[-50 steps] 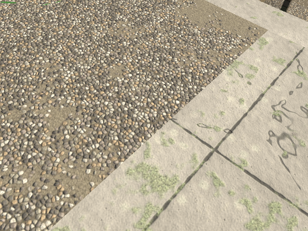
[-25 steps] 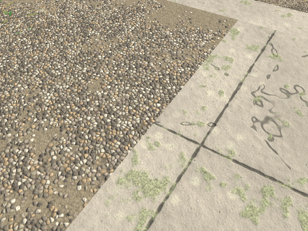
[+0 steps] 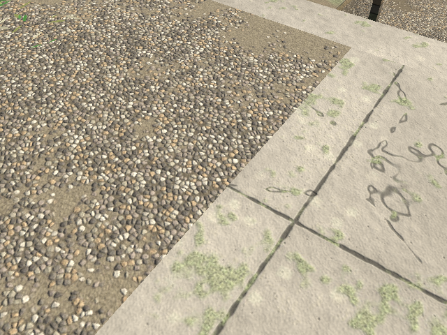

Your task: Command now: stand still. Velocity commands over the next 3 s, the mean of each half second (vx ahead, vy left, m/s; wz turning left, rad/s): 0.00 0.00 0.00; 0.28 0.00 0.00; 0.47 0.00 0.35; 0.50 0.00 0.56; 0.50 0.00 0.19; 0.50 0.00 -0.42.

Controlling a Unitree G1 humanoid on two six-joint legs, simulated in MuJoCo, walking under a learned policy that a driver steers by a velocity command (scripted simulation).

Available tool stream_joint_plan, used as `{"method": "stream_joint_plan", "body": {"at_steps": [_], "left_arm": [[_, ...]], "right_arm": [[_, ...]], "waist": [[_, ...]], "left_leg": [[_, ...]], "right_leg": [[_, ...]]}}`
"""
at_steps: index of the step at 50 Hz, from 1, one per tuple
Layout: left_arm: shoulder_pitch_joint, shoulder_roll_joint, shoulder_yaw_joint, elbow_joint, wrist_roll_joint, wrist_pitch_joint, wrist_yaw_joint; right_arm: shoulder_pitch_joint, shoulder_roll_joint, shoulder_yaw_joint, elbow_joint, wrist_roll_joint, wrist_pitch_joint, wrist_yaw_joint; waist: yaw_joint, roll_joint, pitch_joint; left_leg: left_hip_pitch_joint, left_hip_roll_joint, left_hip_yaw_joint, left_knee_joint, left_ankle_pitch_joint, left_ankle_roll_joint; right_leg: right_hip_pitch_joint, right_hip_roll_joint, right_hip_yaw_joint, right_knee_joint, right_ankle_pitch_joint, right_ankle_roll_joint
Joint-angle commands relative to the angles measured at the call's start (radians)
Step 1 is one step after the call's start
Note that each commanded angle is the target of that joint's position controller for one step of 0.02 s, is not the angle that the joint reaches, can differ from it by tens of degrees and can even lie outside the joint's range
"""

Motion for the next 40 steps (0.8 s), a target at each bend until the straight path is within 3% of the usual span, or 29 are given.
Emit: {"method": "stream_joint_plan", "body": {"at_steps": [1,26,27,30,32,33,35,37,39,40], "left_arm": [[0.028,0.081,0.008,-0.004,0.0,-0.007,0.005],[0.087,0.016,-0.003,0.059,-0.001,-0.009,0.015],[0.096,0.009,-0.004,0.062,0.001,-0.009,0.015],[0.086,0.017,0.006,0.038,0.014,-0.004,0.008],[0.036,-0.014,0.002,-0.006,0.034,-0.01,-0.006],[0.011,-0.018,0.001,-0.028,0.04,-0.02,-0.012],[-0.014,-0.003,0.009,-0.061,0.032,-0.042,-0.024],[-0.003,-0.002,0.015,-0.078,0.022,-0.062,-0.035],[0.066,-0.018,0.02,-0.066,0.011,-0.074,-0.038],[0.155,-0.029,0.023,-0.034,0.006,-0.076,-0.036]], "right_arm": [[0.042,-0.096,-0.014,-0.006,0.0,-0.008,-0.004],[0.113,-0.037,-0.003,0.071,0.0,-0.014,-0.013],[0.123,-0.035,-0.003,0.074,-0.001,-0.013,-0.012],[0.153,-0.098,-0.033,0.073,-0.002,0.004,-0.009],[0.223,-0.121,-0.05,0.084,-0.004,0.011,-0.007],[0.236,-0.114,-0.054,0.087,-0.007,0.008,-0.006],[0.223,-0.116,-0.062,0.076,-0.02,-0.007,-0.001],[0.189,-0.122,-0.067,0.061,-0.016,-0.023,0.002],[0.135,-0.118,-0.07,0.043,-0.004,-0.032,0.006],[0.107,-0.115,-0.072,0.034,0.003,-0.033,0.007]], "waist": [[-0.006,0.01,0.028],[-0.006,0.005,0.039],[-0.008,0.009,0.019],[-0.025,0.088,0.068],[-0.057,0.149,0.142],[-0.063,0.149,0.172],[-0.052,0.114,0.168],[-0.027,0.101,0.142],[0.022,0.096,0.116],[0.061,0.079,0.104]], "left_leg": [[-0.046,0.114,-0.114,-0.089,0.059,0.026],[-0.053,0.101,-0.111,-0.075,0.107,0.032],[-0.046,0.094,-0.113,-0.089,0.013,0.033],[-0.076,0.111,-0.201,-0.135,-0.449,0.095],[-0.074,0.24,-0.376,-0.234,-0.661,0.176],[-0.099,0.296,-0.438,-0.268,-0.653,0.211],[-0.072,0.322,-0.449,-0.282,-0.529,0.231],[-0.071,0.291,-0.37,-0.249,-0.415,0.211],[-0.165,0.227,-0.262,-0.193,-0.342,0.176],[-0.259,0.188,-0.21,-0.13,-0.34,0.16]], "right_leg": [[-0.017,-0.093,0.087,-0.048,0.085,-0.024],[-0.025,-0.103,0.07,-0.023,0.104,-0.015],[-0.019,-0.094,0.064,-0.025,0.041,-0.017],[-0.146,-0.007,-0.012,0.118,-0.282,-0.041],[-0.297,0.009,-0.078,0.285,-0.307,-0.046],[-0.328,-0.026,-0.084,0.36,-0.267,-0.048],[-0.388,-0.062,-0.061,0.44,-0.285,-0.053],[-0.342,-0.067,-0.07,0.366,-0.269,-0.058],[-0.144,-0.032,-0.115,0.205,-0.166,-0.064],[0.022,0.003,-0.146,0.111,-0.094,-0.065]]}}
